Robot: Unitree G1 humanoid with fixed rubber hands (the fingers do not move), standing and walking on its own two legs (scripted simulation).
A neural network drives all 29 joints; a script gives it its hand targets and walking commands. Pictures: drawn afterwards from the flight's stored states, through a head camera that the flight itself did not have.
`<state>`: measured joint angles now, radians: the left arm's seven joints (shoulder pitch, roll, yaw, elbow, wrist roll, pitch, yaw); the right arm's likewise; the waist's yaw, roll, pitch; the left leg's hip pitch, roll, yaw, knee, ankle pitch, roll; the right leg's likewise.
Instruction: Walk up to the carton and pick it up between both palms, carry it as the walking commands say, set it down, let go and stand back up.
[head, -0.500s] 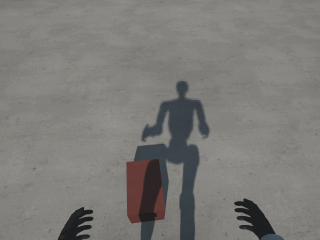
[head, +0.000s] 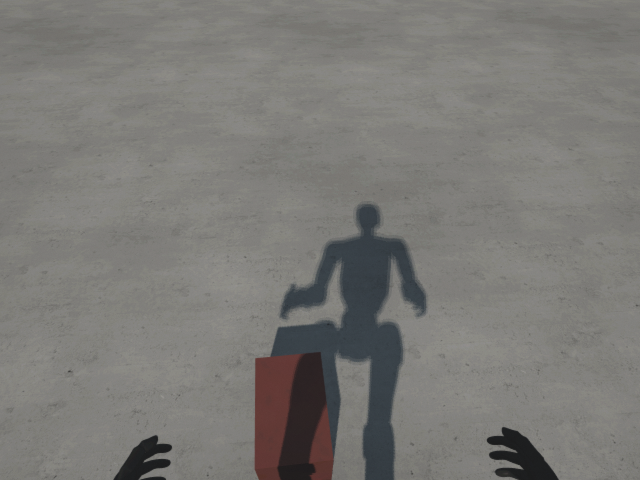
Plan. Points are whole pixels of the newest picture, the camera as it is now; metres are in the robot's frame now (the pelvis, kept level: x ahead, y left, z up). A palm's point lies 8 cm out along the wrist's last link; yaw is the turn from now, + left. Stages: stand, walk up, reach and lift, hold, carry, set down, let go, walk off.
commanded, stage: stand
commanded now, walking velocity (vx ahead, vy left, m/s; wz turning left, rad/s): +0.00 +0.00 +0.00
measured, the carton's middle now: (292, 418) +0.46 +0.09 -0.67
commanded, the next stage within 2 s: none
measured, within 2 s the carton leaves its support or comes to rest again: neither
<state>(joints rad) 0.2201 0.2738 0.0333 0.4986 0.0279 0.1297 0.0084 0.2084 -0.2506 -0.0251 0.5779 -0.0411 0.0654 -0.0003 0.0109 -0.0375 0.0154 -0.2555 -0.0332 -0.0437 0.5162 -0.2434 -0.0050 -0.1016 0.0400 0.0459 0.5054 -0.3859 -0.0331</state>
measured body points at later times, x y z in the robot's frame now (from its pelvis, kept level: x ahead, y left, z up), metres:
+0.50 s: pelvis +0.02 +0.02 +0.00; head +0.03 +0.04 +0.45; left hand +0.16 +0.31 -0.11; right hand +0.14 -0.28 -0.09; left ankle +0.02 +0.12 -0.73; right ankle -0.07 -0.10 -0.73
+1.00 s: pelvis +0.00 +0.03 +0.01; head +0.00 +0.05 +0.46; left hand +0.11 +0.33 -0.11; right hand +0.10 -0.29 -0.09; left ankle +0.02 +0.12 -0.73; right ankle -0.07 -0.10 -0.73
